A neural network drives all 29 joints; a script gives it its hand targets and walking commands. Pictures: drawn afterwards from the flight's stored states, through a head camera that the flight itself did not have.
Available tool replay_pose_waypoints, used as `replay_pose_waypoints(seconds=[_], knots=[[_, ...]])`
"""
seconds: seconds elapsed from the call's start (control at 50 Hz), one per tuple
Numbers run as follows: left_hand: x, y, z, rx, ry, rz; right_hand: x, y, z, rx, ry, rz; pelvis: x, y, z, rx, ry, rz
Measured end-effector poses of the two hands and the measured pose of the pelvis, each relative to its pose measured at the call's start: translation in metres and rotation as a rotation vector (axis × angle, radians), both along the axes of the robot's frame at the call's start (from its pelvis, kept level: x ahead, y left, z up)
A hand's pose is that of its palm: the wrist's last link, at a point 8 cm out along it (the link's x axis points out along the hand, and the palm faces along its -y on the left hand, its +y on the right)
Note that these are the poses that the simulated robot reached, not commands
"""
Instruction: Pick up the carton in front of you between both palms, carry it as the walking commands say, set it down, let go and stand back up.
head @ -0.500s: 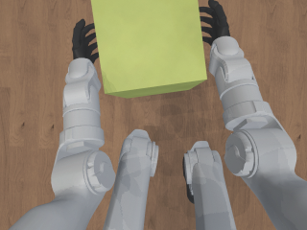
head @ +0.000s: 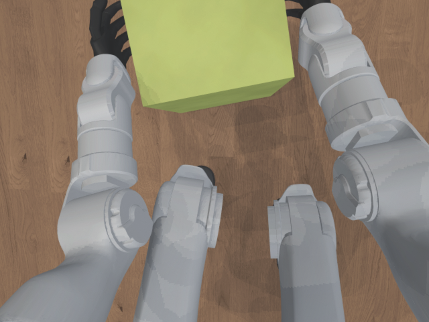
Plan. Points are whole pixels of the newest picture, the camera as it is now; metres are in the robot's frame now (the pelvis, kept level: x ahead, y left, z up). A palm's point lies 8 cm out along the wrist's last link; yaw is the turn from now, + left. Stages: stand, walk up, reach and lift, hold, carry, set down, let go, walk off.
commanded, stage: set down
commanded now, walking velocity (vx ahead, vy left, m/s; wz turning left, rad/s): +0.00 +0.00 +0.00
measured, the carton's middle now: (212, 43) +0.52 +0.12 -0.25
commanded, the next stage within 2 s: none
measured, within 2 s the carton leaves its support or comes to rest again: rests again in 0.94 s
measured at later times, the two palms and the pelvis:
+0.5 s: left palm (119, 65) +0.46 +0.25 -0.18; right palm (315, 17) +0.56 -0.04 -0.18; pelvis +0.00 -0.01 -0.01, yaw +0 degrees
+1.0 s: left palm (119, 68) +0.46 +0.26 -0.19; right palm (319, 19) +0.56 -0.05 -0.19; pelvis -0.01 -0.01 -0.02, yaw +1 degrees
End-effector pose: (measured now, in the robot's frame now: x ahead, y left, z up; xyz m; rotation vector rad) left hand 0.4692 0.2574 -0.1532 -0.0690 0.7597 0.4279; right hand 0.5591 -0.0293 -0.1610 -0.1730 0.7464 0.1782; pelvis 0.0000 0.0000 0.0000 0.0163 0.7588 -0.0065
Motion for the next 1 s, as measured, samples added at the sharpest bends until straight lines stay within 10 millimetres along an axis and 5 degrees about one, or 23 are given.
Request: replay_pose_waypoints(seconds=[1.0], knots=[[-0.010, 0.006, -0.040, -0.014, 0.048, -0.057, 0.000, -0.018, -0.033, 0.014, -0.007, 0.070, -0.010, -0.008, -0.017, 0.031, -0.089, -0.005]])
